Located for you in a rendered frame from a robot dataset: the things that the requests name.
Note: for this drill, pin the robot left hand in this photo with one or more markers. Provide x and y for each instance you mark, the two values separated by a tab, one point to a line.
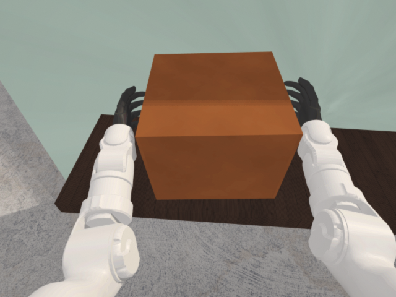
123	114

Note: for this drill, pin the robot right forearm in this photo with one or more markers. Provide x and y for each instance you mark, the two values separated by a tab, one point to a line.
326	175

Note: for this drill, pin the table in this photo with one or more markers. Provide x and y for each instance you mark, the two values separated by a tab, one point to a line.
369	156

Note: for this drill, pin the carton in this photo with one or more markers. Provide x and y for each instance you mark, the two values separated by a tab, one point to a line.
216	126

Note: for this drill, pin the robot right hand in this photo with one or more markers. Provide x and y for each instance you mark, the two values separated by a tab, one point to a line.
307	108

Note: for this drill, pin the robot left forearm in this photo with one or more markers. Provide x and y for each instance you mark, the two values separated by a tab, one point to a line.
109	196

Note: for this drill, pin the robot left upper arm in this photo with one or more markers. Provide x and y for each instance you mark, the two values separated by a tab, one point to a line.
97	261

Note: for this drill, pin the robot right upper arm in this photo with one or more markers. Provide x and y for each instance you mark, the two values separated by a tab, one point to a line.
358	249

